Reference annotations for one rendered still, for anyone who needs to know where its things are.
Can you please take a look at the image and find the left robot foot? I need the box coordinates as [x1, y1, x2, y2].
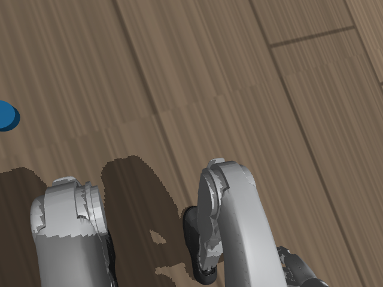
[105, 230, 118, 287]

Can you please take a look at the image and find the tin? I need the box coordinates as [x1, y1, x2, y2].
[0, 100, 20, 132]

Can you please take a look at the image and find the right robot hand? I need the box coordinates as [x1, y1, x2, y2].
[276, 246, 317, 287]

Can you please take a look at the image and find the right robot foot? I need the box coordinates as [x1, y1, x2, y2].
[183, 206, 217, 285]

